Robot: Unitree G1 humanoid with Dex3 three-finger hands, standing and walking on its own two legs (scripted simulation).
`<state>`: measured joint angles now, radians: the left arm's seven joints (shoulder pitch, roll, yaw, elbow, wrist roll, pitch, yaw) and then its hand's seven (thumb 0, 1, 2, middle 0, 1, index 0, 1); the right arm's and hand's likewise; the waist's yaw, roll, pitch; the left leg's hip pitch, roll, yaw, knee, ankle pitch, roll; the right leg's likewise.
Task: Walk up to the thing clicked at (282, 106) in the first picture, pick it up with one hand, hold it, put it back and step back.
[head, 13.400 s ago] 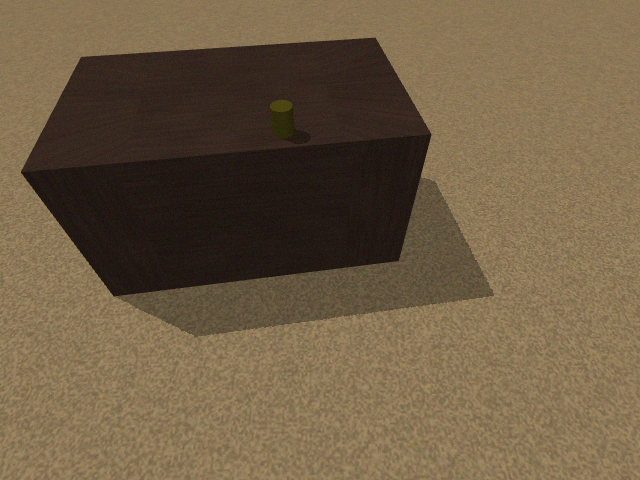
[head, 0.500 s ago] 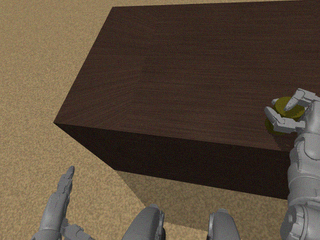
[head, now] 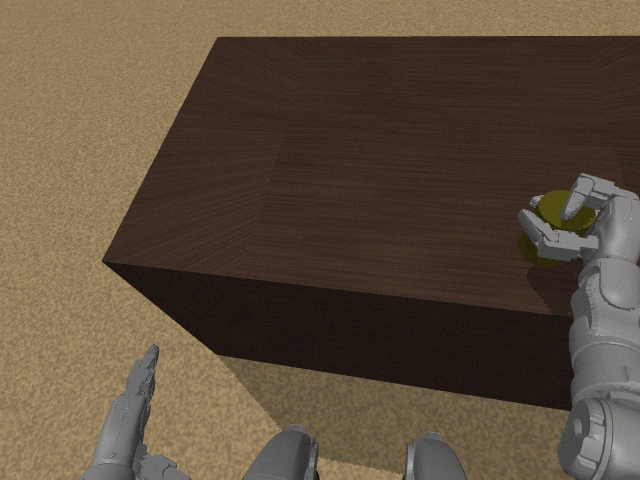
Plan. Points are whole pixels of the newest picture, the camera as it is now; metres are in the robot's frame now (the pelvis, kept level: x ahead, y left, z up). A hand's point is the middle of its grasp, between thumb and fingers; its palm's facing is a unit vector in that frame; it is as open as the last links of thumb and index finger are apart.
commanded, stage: settle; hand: right
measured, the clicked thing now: (553, 229) +0.45 -0.23 +0.00
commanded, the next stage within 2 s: lift in 0.12 s
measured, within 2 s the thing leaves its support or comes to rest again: neither
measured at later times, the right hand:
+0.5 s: hand (561, 206) +0.44 -0.22 +0.07, palm faces +0.23 +0.97 +0.01, open 5.4 cm
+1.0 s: hand (576, 207) +0.38 -0.19 +0.14, palm faces +0.21 +0.98 +0.01, open 5.4 cm
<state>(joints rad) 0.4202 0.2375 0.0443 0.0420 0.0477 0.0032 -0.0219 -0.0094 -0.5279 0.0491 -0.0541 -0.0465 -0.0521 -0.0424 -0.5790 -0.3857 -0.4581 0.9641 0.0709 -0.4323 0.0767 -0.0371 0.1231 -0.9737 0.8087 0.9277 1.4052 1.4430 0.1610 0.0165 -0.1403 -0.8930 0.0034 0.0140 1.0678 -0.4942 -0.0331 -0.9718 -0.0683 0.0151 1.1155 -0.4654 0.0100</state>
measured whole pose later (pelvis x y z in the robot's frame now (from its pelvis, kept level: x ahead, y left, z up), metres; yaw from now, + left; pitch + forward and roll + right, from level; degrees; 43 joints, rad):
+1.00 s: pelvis +0.01 +0.00 +0.05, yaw +0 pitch +6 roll +1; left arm 0.35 0.22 0.07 0.32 -0.02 -0.01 0.05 -0.01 -0.53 0.05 -0.06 -0.05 -0.05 -0.05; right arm -0.31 -0.22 -0.25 0.49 0.15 -0.19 -0.01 -0.04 0.12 -0.97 0.80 0.93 1.36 1.44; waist 0.05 -0.01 -0.08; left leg -0.49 0.03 -0.01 0.79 -0.40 -0.03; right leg -0.55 -0.04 -0.02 0.80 -0.36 0.01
